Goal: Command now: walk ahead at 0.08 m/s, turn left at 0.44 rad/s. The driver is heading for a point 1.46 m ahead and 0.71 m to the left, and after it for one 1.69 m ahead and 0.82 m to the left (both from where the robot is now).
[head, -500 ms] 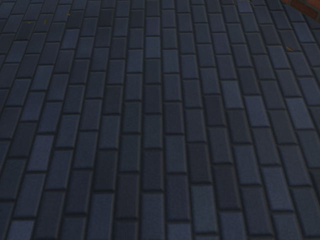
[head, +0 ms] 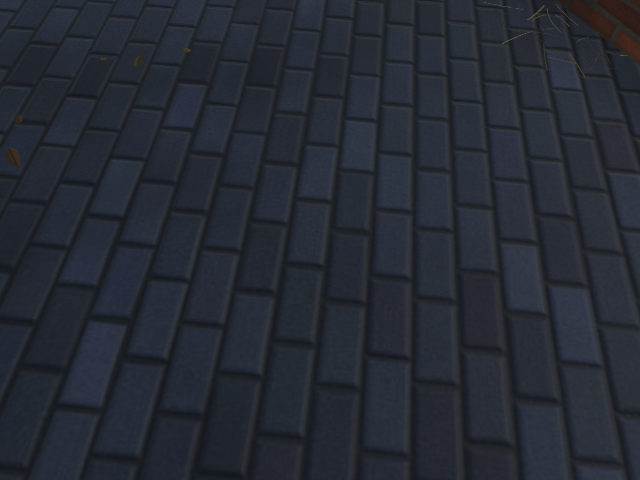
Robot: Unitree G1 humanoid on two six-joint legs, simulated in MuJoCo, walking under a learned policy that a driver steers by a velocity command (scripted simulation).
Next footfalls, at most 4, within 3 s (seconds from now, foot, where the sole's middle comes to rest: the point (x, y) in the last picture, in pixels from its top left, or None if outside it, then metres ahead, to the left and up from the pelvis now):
0.28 right None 0.15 -0.15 -0.76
0.72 left None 0.04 0.09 -0.76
1.16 right None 0.17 -0.10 -0.76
1.60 left None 0.21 0.28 -0.76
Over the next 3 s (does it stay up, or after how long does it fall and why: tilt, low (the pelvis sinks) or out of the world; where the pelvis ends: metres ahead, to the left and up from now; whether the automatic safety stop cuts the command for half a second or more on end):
stays up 0.74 0.59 0.02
